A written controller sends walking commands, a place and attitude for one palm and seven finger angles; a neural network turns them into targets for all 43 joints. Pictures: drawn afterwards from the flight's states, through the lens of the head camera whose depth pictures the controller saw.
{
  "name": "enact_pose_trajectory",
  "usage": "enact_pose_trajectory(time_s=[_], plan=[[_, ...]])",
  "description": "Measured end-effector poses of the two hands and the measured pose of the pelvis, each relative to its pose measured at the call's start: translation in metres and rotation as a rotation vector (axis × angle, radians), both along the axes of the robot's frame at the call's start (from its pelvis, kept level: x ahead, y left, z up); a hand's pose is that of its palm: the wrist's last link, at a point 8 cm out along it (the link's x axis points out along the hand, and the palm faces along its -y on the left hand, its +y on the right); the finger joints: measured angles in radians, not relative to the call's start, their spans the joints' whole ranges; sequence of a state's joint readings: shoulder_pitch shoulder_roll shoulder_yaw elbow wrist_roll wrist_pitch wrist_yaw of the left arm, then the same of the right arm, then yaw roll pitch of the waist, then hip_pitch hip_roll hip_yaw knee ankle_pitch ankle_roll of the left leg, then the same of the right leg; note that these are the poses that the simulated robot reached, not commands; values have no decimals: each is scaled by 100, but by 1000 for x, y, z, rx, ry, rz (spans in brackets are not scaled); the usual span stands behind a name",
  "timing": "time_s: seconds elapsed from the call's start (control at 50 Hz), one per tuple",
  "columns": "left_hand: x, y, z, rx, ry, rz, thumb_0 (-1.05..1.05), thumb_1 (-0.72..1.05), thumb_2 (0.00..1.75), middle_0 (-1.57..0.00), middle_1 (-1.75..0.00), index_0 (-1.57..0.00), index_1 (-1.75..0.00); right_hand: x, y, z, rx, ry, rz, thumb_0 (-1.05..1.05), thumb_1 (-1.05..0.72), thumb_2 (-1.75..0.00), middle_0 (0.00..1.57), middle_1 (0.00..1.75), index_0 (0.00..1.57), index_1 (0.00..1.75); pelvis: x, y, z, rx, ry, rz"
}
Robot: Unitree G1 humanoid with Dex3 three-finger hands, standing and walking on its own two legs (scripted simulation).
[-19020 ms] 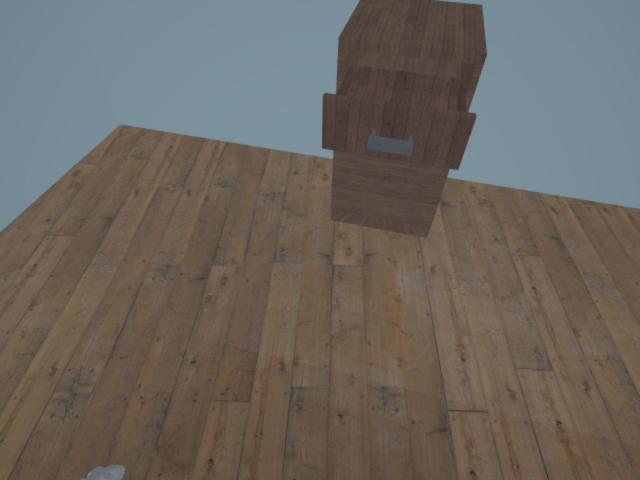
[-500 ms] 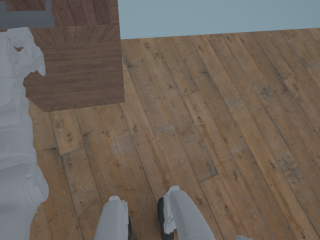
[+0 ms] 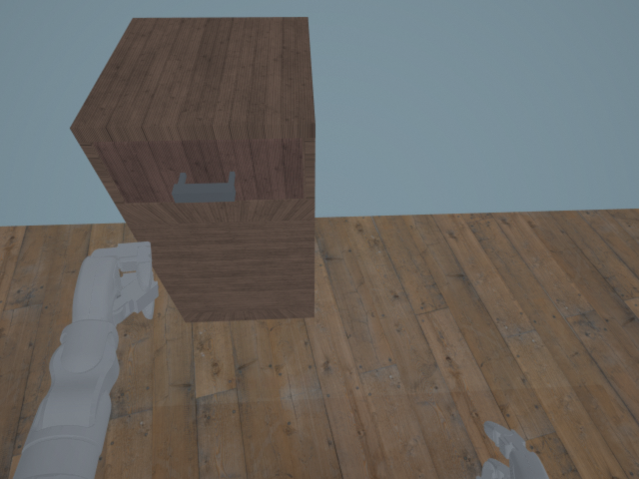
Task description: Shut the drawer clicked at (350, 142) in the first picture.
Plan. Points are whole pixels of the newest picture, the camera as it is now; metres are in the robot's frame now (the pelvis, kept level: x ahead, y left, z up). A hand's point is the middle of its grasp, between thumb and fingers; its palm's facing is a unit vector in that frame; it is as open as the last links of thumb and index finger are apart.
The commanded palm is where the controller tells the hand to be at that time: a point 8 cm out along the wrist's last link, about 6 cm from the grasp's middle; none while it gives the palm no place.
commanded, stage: draw the hand back to the body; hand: left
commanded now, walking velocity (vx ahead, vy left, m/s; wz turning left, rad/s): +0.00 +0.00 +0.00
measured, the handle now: (206, 184) +0.64 +0.24 -0.07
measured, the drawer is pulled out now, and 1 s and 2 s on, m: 0.00 0.00 0.00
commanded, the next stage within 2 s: step back with the hand held close in 0.72 s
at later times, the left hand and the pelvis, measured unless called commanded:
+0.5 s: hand (37, 354) +0.20 +0.23 +0.17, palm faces +0.39 -0.84 -0.38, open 3.3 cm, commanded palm +0.14 +0.27 +0.20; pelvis +0.01 -0.01 +0.03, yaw +1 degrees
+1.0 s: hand (14, 379) +0.18 +0.23 +0.19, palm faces +0.40 -0.80 -0.45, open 3.2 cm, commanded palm +0.12 +0.26 +0.21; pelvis -0.01 -0.02 +0.03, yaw +1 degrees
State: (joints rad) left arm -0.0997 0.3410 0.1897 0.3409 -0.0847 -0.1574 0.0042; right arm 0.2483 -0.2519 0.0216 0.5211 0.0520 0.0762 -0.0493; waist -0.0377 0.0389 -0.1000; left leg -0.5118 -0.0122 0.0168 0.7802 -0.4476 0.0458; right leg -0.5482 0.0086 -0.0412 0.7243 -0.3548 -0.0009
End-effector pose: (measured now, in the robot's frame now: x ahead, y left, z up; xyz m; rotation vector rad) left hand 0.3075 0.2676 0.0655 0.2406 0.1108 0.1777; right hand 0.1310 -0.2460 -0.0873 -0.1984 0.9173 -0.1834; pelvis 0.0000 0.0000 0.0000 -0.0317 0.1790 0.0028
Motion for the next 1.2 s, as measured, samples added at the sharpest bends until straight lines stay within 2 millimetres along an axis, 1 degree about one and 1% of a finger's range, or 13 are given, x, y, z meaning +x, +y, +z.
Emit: enact_pose_trajectory(time_s=[0.16, 0.28, 0.42, 0.52, 0.6, 0.68, 0.82, 0.88, 0.94, 1.0, 1.08, 1.14, 1.2], plan=[[-48, 6, 48, 59, -57, 105, 2, 90, 89, -140, -160, -139, -160, 46, 24, 29, 28, -150, 92, 1, -90, -90, 20, 30, 20, 29, 7, 0, 19, 10, -116, 11], [-81, 5, 78, 91, -113, 131, 2, 90, 89, -140, -160, -140, -160, 67, 36, 42, 53, -223, 156, 1, -90, -90, 20, 30, 20, 29, 11, -3, 27, 15, -171, 15], [-123, 5, 107, 156, -162, 167, 2, 89, 89, -140, -160, -140, -160, 73, 38, 47, 64, -251, 199, 1, -90, -90, 20, 30, 20, 30, 14, -9, 31, 16, -206, 20], [-150, 2, 131, 223, -214, 185, 2, 89, 89, -140, -160, -140, -160, 70, 33, 45, 64, -258, 208, 1, -90, -90, 20, 30, 20, 30, 13, -12, 31, 16, -221, 23], [-168, 0, 147, 278, -253, 194, 2, 89, 89, -140, -160, -140, -160, 66, 29, 43, 63, -265, 203, 1, -90, -90, 20, 30, 20, 30, 11, -15, 31, 16, -230, 23], [-175, -2, 146, 277, -256, 212, 2, 89, 89, -141, -160, -140, -160, 59, 24, 40, 58, -260, 197, 1, -90, -90, 20, 30, 20, 30, 6, -18, 31, 19, -239, 26], [-174, -9, 136, 245, -240, 204, 2, 89, 89, -141, -160, -140, -160, 46, 15, 39, 48, -261, 176, 2, -90, -90, 20, 30, 20, 30, 0, -23, 31, 21, -250, 19], [-174, -12, 138, 251, -254, 188, 2, 89, 89, -141, -160, -140, -160, 41, 11, 40, 45, -265, 165, 2, -90, -90, 20, 30, 20, 30, -2, -25, 31, 19, -250, 17], [-172, -8, 147, 299, -289, 175, 2, 89, 89, -141, -160, -140, -160, 35, 6, 41, 38, -247, 145, 2, -90, -90, 20, 30, 20, 30, -6, -25, 31, 11, -221, 18], [-170, -4, 146, 320, -282, 158, 2, 89, 89, -141, -160, -140, -160, 26, -2, 39, 23, -211, 109, 1, -90, -90, 20, 30, 20, 30, -10, -21, 32, 8, -189, 14], [-170, -3, 139, 324, -235, 119, 2, 89, 89, -141, -160, -140, -160, 13, -9, 35, 0, -161, 59, 1, -90, -90, 20, 30, 20, 30, -14, -14, 33, 16, -163, 8], [-174, 0, 137, 336, -212, 98, 2, 89, 89, -141, -160, -140, -160, 5, -10, 33, -14, -135, 34, 1, -90, -90, 20, 30, 20, 29, -18, -8, 32, 21, -153, 9], [-180, 7, 139, 354, -211, 96, 2, 89, 89, -141, -160, -140, -160, 0, -6, 33, -17, -126, 23, 2, -90, -90, 20, 30, 20, 29, -24, -4, 32, 24, -150, 9]])
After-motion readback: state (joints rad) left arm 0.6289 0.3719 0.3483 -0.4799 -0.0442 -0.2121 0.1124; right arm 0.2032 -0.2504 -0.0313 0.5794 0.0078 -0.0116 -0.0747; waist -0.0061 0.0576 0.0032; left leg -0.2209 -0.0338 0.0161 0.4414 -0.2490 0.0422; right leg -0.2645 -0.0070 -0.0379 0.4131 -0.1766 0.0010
